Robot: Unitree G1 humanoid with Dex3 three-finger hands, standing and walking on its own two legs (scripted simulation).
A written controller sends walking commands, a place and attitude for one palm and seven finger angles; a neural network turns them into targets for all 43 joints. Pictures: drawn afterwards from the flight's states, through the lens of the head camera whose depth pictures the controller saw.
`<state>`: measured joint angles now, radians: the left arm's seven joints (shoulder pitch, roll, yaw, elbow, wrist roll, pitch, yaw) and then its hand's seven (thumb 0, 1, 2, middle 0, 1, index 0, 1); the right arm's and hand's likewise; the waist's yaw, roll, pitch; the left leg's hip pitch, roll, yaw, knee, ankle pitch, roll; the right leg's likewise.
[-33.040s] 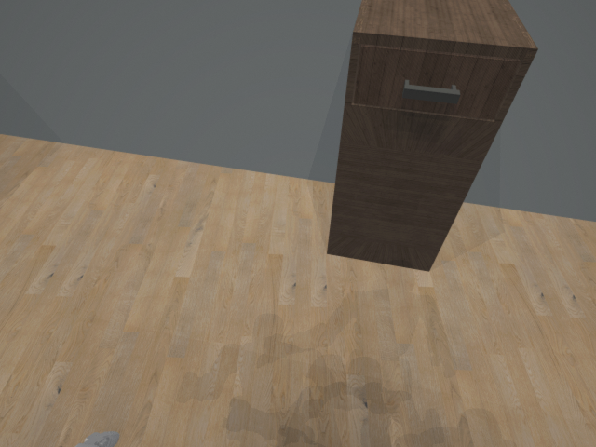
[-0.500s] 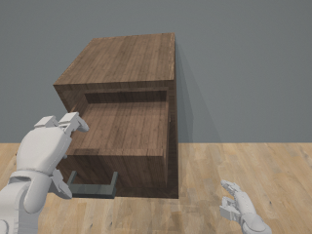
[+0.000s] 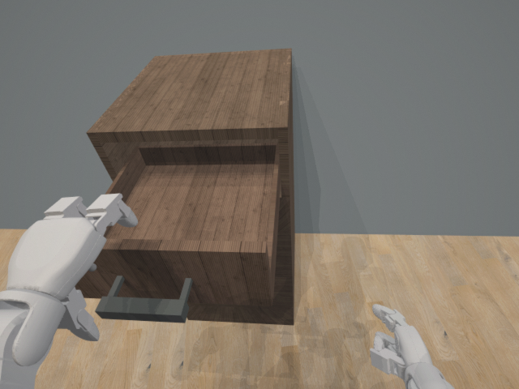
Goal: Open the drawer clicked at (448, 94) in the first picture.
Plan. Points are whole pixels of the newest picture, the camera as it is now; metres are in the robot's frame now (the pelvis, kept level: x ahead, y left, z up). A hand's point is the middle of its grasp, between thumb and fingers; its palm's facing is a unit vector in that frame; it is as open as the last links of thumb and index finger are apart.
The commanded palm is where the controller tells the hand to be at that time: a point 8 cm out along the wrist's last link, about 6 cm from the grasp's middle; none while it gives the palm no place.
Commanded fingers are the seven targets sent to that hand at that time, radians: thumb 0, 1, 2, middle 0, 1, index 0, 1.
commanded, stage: draw the hand back to the body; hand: left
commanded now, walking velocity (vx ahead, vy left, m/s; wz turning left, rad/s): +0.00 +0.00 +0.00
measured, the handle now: (147, 296) +0.23 +0.23 +0.03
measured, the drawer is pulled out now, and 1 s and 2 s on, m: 0.28 0.28 0.28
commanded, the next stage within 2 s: step back with the hand held close in 1.28 s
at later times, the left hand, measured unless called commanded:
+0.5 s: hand (100, 244) +0.21 +0.22 +0.21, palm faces +0.37 -0.85 -0.36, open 13.3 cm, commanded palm +0.16 +0.26 +0.22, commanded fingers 0.00 -0.08 0.48 -0.27 -0.93 -0.27 -0.93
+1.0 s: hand (97, 237) +0.22 +0.23 +0.20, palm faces +0.39 -0.83 -0.40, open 9.3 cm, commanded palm +0.17 +0.28 +0.22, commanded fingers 0.00 0.80 0.86 -0.21 -0.37 -0.21 -0.37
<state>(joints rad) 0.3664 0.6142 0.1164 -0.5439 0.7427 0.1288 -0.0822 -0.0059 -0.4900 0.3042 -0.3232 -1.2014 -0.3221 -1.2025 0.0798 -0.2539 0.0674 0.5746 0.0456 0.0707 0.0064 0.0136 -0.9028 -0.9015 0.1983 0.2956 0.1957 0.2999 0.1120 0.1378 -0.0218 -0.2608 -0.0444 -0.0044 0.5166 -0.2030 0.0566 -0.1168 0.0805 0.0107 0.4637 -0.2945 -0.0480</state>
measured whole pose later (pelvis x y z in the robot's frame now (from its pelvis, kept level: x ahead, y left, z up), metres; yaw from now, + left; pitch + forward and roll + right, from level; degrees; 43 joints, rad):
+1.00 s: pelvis +0.04 +0.00 +0.00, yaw +0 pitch -2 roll -1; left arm 0.53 0.37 0.34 -0.57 -0.11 -0.14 0.09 0.00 0.45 0.71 -0.25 -0.58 -0.24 -0.59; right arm 0.19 -0.22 0.01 0.61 0.03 -0.08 -0.05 0.01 -0.90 -0.90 0.20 0.30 0.20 0.30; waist 0.05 0.07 -0.03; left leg -0.22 -0.05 0.00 0.48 -0.24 0.05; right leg -0.06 0.08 0.02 0.40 -0.31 -0.05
